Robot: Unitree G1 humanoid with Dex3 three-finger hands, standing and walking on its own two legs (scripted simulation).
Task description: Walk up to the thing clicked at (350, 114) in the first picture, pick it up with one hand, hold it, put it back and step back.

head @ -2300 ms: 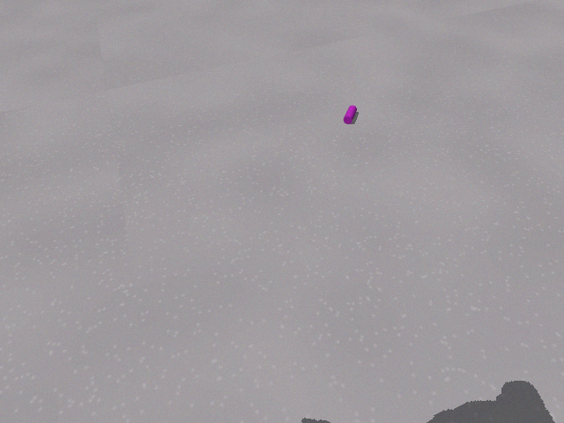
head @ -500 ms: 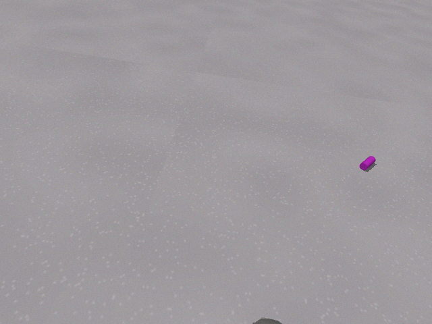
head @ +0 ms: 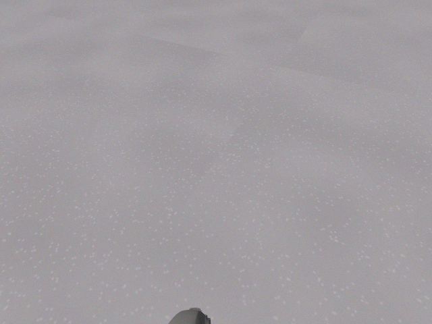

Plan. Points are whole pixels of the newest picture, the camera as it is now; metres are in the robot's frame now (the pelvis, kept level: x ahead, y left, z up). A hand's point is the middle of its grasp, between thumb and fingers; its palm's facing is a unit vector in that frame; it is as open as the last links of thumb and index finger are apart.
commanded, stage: walk up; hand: left
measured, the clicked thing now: out of the picture +0.89 -1.23 -0.74
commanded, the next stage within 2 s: none
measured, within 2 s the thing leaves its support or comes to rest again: neither
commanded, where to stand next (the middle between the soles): +0.63 -1.58 m, yaw +25 degrees
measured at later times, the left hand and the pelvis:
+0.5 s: hand (214, 274) +0.27 +0.06 -0.16, palm faces +0.07 -0.93 -0.37, open 7.4 cm; pelvis +0.15 -0.24 -0.05, yaw +10 degrees
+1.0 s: hand (297, 280) +0.28 -0.13 -0.18, palm faces +0.15 -0.95 -0.28, open 7.4 cm; pelvis +0.28 -0.42 -0.02, yaw +15 degrees
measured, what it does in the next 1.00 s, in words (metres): steps to the right, turning left: left foot, then right foot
